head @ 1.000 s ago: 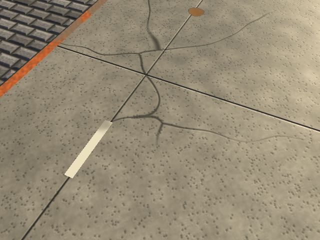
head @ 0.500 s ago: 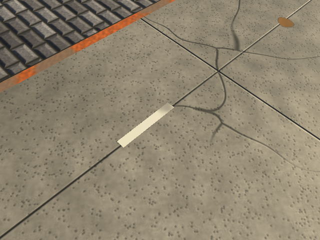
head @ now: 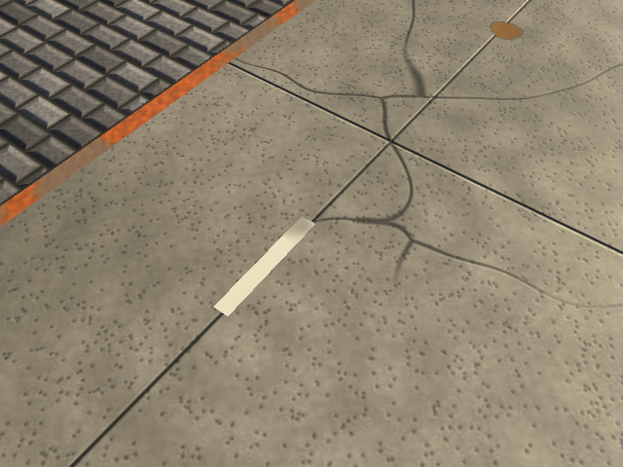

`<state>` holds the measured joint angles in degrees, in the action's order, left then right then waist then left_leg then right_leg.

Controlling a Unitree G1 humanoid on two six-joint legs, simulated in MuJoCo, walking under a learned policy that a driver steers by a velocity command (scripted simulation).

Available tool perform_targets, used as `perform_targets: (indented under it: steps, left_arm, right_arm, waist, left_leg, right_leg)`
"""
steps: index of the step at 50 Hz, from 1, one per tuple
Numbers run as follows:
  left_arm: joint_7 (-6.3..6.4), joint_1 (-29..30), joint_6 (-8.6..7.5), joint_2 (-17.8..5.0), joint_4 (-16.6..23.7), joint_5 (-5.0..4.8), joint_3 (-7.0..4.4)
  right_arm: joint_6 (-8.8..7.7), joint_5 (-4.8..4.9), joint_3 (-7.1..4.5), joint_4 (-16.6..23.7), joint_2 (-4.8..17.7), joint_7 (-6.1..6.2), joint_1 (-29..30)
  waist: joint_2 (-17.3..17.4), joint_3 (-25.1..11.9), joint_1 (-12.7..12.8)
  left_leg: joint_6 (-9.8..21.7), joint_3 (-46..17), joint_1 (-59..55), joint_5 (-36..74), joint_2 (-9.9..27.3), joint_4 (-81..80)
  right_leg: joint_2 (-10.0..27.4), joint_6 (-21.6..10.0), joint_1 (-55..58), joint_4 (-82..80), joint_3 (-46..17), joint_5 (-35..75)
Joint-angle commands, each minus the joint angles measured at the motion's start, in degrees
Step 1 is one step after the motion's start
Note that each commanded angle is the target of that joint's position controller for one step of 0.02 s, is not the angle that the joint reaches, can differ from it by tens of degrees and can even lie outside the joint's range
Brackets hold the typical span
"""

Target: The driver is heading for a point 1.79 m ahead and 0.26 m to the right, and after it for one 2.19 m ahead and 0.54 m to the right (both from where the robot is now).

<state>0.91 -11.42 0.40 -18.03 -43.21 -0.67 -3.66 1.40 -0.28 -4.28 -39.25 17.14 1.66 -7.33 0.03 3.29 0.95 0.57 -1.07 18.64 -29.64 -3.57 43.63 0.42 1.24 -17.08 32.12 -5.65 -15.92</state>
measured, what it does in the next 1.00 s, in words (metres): steps on the spot, turning right: right foot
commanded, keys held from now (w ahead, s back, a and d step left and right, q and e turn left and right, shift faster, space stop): e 0.60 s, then no key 0.12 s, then w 0.02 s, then w+q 0.26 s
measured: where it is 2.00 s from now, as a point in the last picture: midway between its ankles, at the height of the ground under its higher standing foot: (348, 404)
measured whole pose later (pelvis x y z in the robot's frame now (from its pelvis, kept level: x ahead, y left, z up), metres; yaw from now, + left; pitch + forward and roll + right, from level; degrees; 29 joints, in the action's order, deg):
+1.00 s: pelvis +0.04 -0.03 +0.02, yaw -22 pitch +1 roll +0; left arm 0.1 -13.6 -2.8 -15.9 -42.1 0.0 -2.8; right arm -0.8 1.4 -3.3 -42.3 17.1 -0.7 -12.4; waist 0.8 -0.3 1.4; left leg -0.9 -0.5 25.9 -15.5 4.0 42.3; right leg -1.1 -2.7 -5.8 17.1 3.2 -12.8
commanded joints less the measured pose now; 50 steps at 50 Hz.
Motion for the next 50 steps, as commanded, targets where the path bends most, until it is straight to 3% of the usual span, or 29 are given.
perform_targets:
  steps: [1, 3, 4, 5, 6, 7, 8, 9, 10, 12, 16, 23, 26, 28, 29, 30, 31, 32, 33, 34, 35, 36, 38, 39, 40, 42, 44, 50]
  left_arm:
    - [0.77, 3.8, 0.10, -11.1, 4.3, -1.21, -3.23]
    - [1.21, 7.0, 2.02, -10.4, 5.6, -1.81, -3.16]
    - [1.32, 6.7, 2.42, -8.8, 6.2, -1.71, -2.76]
    - [1.07, 4.2, 2.45, -5.0, 6.4, -0.52, -1.78]
    - [1.28, 3.2, 1.92, -5.5, 8.0, -0.40, -2.03]
    - [1.34, 1.7, 1.41, -9.6, 6.8, -0.05, -3.31]
    - [1.14, 1.1, 1.52, -10.9, 5.4, -0.63, -4.20]
    - [1.33, -0.4, 2.02, -9.9, 3.9, -0.74, -4.29]
    - [1.42, -0.1, 2.31, -9.0, 3.6, -0.60, -4.12]
    - [0.97, 1.3, 2.36, -7.2, 4.5, -0.84, -3.59]
    - [0.08, 6.0, 2.47, -5.2, 7.8, -0.97, -2.54]
    - [-1.43, 7.3, 3.20, -4.3, 11.0, -0.55, -1.92]
    - [-2.15, 7.3, 3.88, -4.5, 12.2, -0.83, -2.31]
    - [-2.76, 4.7, 4.26, -4.7, 11.9, -0.85, -2.88]
    - [-2.44, 1.6, 4.20, -6.3, 11.1, -0.48, -3.69]
    - [-1.42, -2.8, 4.00, -11.8, 10.7, -0.47, -5.50]
    - [-0.66, -2.3, 3.06, -17.3, 12.3, 0.73, -5.97]
    - [-1.29, -3.2, 1.38, -12.9, 12.0, 1.68, -4.71]
    - [-1.30, -0.5, 0.24, -10.8, 11.3, 1.45, -3.65]
    - [-1.02, 2.7, -0.29, -9.1, 10.9, 0.65, -3.20]
    - [-0.75, 5.2, -0.33, -7.5, 11.0, 0.00, -2.57]
    - [-0.42, 6.6, -0.35, -7.1, 11.0, 0.14, -2.12]
    - [0.03, 4.5, -0.53, -6.2, 9.8, 0.39, -1.68]
    - [0.07, 2.9, -0.79, -5.5, 8.9, 0.35, -1.42]
    - [0.04, 1.9, -1.11, -5.9, 8.3, 0.36, -1.38]
    - [0.07, 0.9, -1.89, -7.7, 7.1, 1.04, -1.70]
    - [-0.04, -0.4, -2.80, -8.6, 6.0, 1.25, -2.01]
    - [-0.87, -2.3, -4.40, -9.2, 3.4, 0.31, -2.60]
  right_arm:
    - [-1.65, 0.77, -0.98, 4.5, 3.4, -0.58, 0.4]
    - [-2.17, 0.82, -1.18, 2.4, 2.8, -1.51, -4.7]
    - [-2.09, 0.63, -1.80, 1.6, 4.2, -1.63, -6.8]
    - [-1.72, -0.14, -3.03, 2.1, 9.2, -1.02, -7.9]
    - [-1.51, -2.20, -3.49, 3.5, 12.9, -1.21, -5.1]
    - [-2.21, -2.71, -2.38, 5.2, 9.8, -1.21, -3.7]
    - [-2.73, -2.25, -1.55, 5.3, 7.2, -1.01, -1.3]
    - [-3.06, -1.40, -1.39, 5.6, 6.6, -0.78, 0.8]
    - [-3.29, -0.67, -1.26, 5.4, 6.3, -0.34, 1.2]
    - [-3.10, -0.77, -1.03, 4.8, 6.1, 0.52, -1.1]
    - [-1.93, -0.88, -1.64, 3.8, 7.5, 1.33, -5.1]
    - [-1.27, -0.07, -2.88, 3.6, 10.2, -0.28, -3.0]
    - [-1.32, 1.10, -3.38, 3.1, 11.0, -1.14, -2.7]
    - [-1.34, 2.32, -3.47, 2.9, 10.9, -1.28, -1.3]
    - [-1.51, 2.59, -3.14, 1.8, 9.6, -1.31, -3.2]
    - [-1.91, 0.99, -2.42, 2.0, 7.4, -1.37, -4.5]
    - [-2.11, -2.19, -0.70, 5.5, 4.0, -1.23, -2.7]
    - [-1.74, -1.18, -1.69, 5.0, 7.0, -0.85, 0.8]
    - [-1.27, 0.52, -1.97, 4.9, 8.1, -0.74, 1.4]
    - [-0.98, 0.66, -2.09, 4.0, 7.9, -0.37, 0.6]
    - [-0.72, 0.02, -2.34, 3.4, 8.6, 0.09, 0.2]
    - [-0.56, -0.41, -2.39, 2.7, 8.6, 0.17, -0.8]
    - [-0.81, 0.19, -1.93, 1.2, 7.4, -0.58, -4.3]
    - [-1.00, 0.76, -1.43, 0.8, 6.5, -1.02, -4.0]
    - [-1.21, 1.15, -1.02, 1.2, 6.0, -1.31, -2.2]
    - [-1.77, 1.55, -0.67, 2.3, 6.1, -1.58, 1.3]
    - [-2.57, 1.61, -0.47, 2.5, 6.0, -1.81, 1.9]
    - [-3.69, 1.85, 0.23, 2.8, 4.6, -2.67, 1.8]
  waist:
    - [-9.5, -7.7, -0.6]
    - [-9.7, -9.0, -3.0]
    - [-7.8, -9.4, -3.3]
    - [4.7, -8.9, -1.6]
    - [17.9, -5.9, -0.3]
    - [12.0, -5.2, -0.3]
    - [7.1, -3.4, 1.0]
    - [5.0, -2.5, 1.8]
    - [5.3, -2.0, 1.2]
    - [6.3, -3.2, -0.2]
    - [6.3, -5.1, -3.3]
    - [7.3, -5.0, -3.5]
    - [8.4, -5.8, -3.1]
    - [8.2, -6.5, -0.8]
    - [5.8, -7.7, 0.5]
    - [-3.7, -10.2, 1.4]
    - [-17.8, -11.4, 0.2]
    - [-9.1, -15.3, 4.2]
    - [-7.8, -11.5, 2.3]
    - [-6.4, -9.1, 0.6]
    - [-5.9, -7.5, -0.4]
    - [-6.6, -7.6, -1.4]
    - [-7.1, -10.4, -1.6]
    - [-7.6, -9.8, -0.6]
    - [-8.6, -7.8, 0.6]
    - [-9.0, -4.0, 2.0]
    - [-7.6, -2.3, 2.6]
    - [-5.5, 0.2, 3.1]
  left_leg:
    - [-1.5, -2.4, 4.5, 2.7, 1.6, -4.7]
    - [-2.0, 0.8, -5.4, 15.0, -0.3, -17.0]
    - [-1.3, -0.1, -11.1, 20.0, 1.4, -22.0]
    - [2.6, -12.5, -16.6, 22.9, 13.1, -26.3]
    - [11.7, -27.3, -12.1, 28.0, 24.8, -28.9]
    - [15.7, -28.1, -10.1, 29.0, 26.5, -29.3]
    - [14.1, -21.7, -9.0, 28.7, 23.9, -28.2]
    - [11.5, -15.8, -9.8, 27.2, 20.2, -27.6]
    - [10.6, -12.7, -11.3, 30.0, 18.9, -27.1]
    - [11.0, -7.0, -13.1, 38.1, 17.1, -26.5]
    - [13.2, -4.5, -20.7, 40.9, 19.7, -26.5]
    - [13.5, 2.1, -17.5, 42.5, 21.7, -26.0]
    - [12.1, 3.7, -18.1, 45.3, 22.7, -22.8]
    - [8.9, 6.4, -16.3, 44.4, 21.9, -17.6]
    - [5.5, 9.1, -12.7, 41.2, 19.6, -12.0]
    - [0.5, 12.5, -0.8, 28.6, 14.9, 0.5]
    - [-5.0, 10.9, 17.3, -9.3, 5.9, 16.1]
    - [-5.4, 0.5, 17.7, -12.3, 5.5, 25.4]
    - [-4.8, -0.9, 18.2, -7.7, 6.9, 27.0]
    - [-4.4, -1.4, 18.0, -3.0, 7.7, 24.3]
    - [-4.6, -1.6, 17.5, 1.1, 7.9, 21.8]
    - [-5.1, -0.9, 14.2, 4.7, 7.2, 22.0]
    - [-5.3, 0.4, 11.9, 9.9, 6.9, 18.7]
    - [-5.1, 1.0, 12.3, 11.6, 7.2, 14.9]
    - [-4.7, 1.2, 13.0, 12.6, 7.4, 11.4]
    - [-3.7, 0.5, 14.7, 13.6, 7.9, 6.2]
    - [-2.7, -0.3, 15.8, 14.2, 8.4, 2.5]
    - [-0.6, -0.2, 16.2, 13.8, 9.1, -3.1]
  right_leg:
    - [12.6, -11.9, 10.6, -9.0, -17.5, 24.6]
    - [8.9, -9.1, 6.0, -6.7, -14.9, 21.4]
    - [6.5, -6.5, 2.0, -4.3, -13.4, 13.3]
    - [0.5, -2.3, -6.8, 7.3, -7.4, -1.8]
    - [-4.8, 0.2, -15.9, 18.9, -1.5, -20.5]
    - [-1.9, 1.1, -16.3, 30.1, -4.6, -21.1]
    - [-1.2, 1.3, -16.9, 34.2, -5.0, -17.2]
    - [-0.5, 2.1, -17.8, 35.1, -4.4, -13.2]
    - [0.0, 2.9, -19.3, 35.9, -4.0, -9.5]
    - [-0.1, 4.6, -18.7, 36.0, -1.4, -6.0]
    - [1.6, 6.4, -20.1, 27.9, 1.1, -5.5]
    - [3.3, 4.4, -10.9, 14.8, 7.0, -6.1]
    - [2.3, 2.1, -7.0, 8.0, 9.3, -6.0]
    - [0.8, -0.7, -0.7, -2.2, 11.0, 0.6]
    - [-0.5, -2.8, 6.4, -8.8, 10.0, 8.3]
    - [5.6, -6.5, 19.4, -10.1, -0.4, 28.1]
    - [21.6, -19.1, 25.4, -8.8, -22.5, 45.9]
    - [23.6, -24.2, 21.0, -10.6, -21.9, 41.4]
    - [20.3, -21.4, 17.5, -11.4, -15.3, 36.5]
    - [16.2, -17.8, 15.1, -11.8, -11.1, 30.5]
    - [14.4, -15.6, 13.3, -12.1, -9.2, 28.8]
    - [13.0, -15.2, 10.5, -12.3, -7.2, 31.5]
    - [11.5, -15.2, 11.5, -15.4, -5.8, 16.5]
    - [11.1, -14.9, 12.1, -17.8, -6.1, 4.8]
    - [11.3, -14.5, 12.1, -20.0, -7.2, -3.7]
    - [13.1, -14.2, 12.2, -22.7, -9.0, -9.4]
    - [14.7, -14.2, 13.4, -23.9, -9.1, -9.4]
    - [16.6, -13.9, 14.8, -25.5, -4.7, -7.7]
